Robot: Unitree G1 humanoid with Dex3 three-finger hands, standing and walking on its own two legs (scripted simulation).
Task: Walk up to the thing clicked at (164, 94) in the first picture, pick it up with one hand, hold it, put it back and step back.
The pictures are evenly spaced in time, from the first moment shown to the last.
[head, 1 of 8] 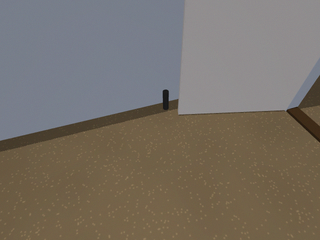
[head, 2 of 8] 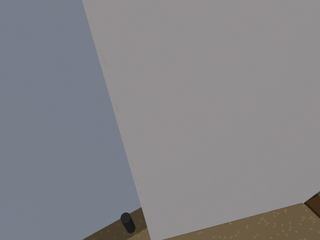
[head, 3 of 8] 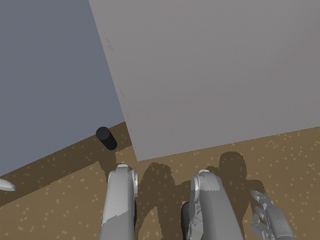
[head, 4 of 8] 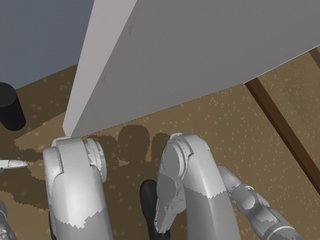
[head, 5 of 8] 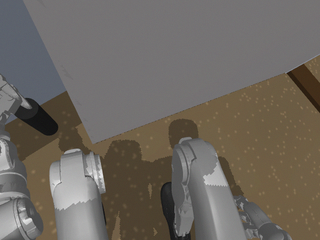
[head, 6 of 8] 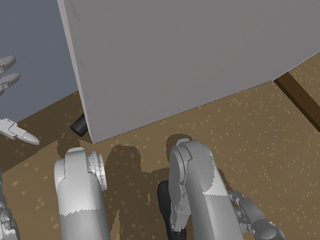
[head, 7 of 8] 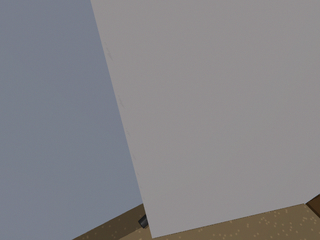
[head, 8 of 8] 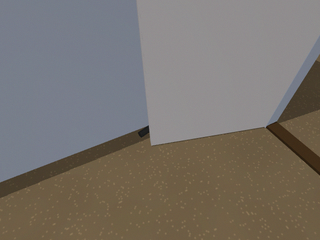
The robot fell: no
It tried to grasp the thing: yes
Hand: left
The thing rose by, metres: 0.00
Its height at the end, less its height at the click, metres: -0.07
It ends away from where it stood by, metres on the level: 0.13
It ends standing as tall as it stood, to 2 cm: no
